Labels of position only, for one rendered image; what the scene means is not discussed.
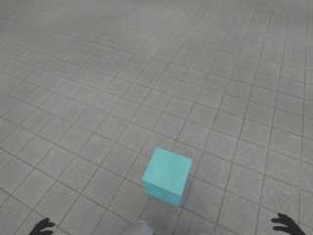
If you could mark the robot left hand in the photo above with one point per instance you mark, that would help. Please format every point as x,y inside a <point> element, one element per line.
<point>44,223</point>

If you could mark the left robot thigh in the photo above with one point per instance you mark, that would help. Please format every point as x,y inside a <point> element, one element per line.
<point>137,228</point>

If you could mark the carton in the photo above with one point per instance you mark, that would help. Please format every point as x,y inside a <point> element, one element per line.
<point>166,176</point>

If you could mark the robot right hand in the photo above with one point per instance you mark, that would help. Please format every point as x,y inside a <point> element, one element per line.
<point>292,228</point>

